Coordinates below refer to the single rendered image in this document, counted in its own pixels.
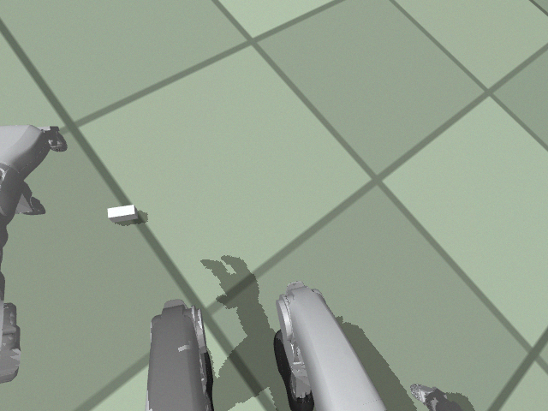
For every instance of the right robot foot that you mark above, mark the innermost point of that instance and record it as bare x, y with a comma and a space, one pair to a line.
295, 404

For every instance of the right robot hand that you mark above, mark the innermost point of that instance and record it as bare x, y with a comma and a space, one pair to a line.
433, 398

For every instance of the small box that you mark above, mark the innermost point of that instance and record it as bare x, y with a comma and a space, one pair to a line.
122, 213

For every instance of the left robot hand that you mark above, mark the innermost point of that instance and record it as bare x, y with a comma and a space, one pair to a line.
23, 148

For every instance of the left robot arm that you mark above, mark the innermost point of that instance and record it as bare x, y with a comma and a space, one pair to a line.
11, 188

